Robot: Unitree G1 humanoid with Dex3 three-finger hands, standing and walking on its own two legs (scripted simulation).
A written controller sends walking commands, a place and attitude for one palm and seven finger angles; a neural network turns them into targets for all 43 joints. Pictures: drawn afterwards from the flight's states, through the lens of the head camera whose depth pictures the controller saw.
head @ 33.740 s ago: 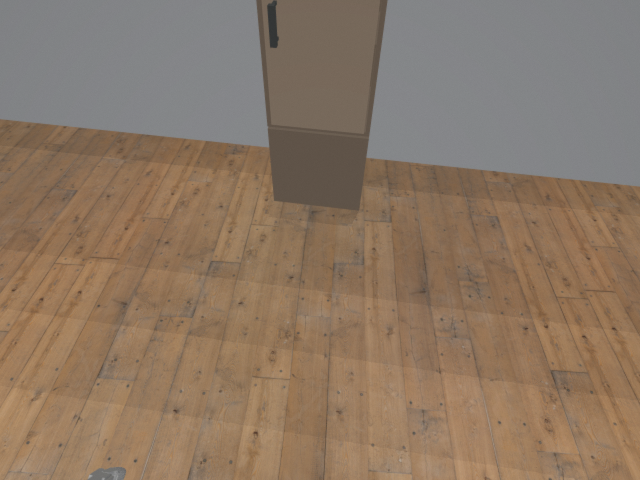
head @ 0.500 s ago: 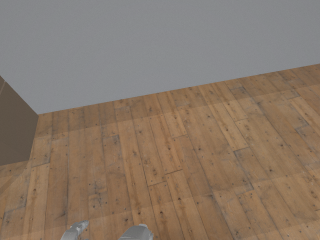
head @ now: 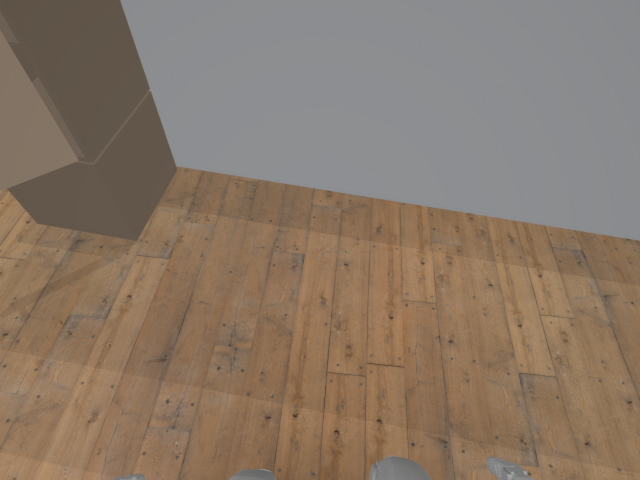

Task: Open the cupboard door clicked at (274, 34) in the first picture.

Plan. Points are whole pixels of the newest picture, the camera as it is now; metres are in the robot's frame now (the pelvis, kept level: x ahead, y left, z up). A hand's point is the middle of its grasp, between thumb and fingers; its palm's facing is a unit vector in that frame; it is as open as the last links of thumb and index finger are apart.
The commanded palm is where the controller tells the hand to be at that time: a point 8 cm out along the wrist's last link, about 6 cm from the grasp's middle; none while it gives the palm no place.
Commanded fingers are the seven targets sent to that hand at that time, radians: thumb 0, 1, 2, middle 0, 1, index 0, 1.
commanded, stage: turn to face it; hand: left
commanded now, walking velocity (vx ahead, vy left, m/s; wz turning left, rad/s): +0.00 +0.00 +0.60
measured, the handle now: out of the picture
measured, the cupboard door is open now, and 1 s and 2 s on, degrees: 49 49 49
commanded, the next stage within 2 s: take the last steps up to it in 1.10 s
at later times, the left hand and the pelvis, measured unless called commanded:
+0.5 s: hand out of the picture +0.00 +0.16 -0.16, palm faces +0.35 -0.91 -0.24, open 7.3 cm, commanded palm none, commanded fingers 0.00 0.90 0.90 -0.20 -0.30 -0.20 -0.30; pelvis +0.01 -0.04 +0.01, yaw +20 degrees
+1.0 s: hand out of the picture +0.00 +0.19 -0.15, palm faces +0.53 -0.80 -0.27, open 7.4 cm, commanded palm none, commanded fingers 0.00 0.90 0.90 -0.20 -0.30 -0.20 -0.30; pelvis +0.02 -0.04 +0.00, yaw +32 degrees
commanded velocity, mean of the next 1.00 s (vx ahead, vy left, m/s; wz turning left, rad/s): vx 0.00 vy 0.00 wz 0.49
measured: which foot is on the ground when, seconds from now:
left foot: down 0.00-0.20, up 0.22-0.58, down 0.60-1.00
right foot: up 0.00-0.18, down 0.20-0.58, up 0.60-0.98, down 1.00-1.00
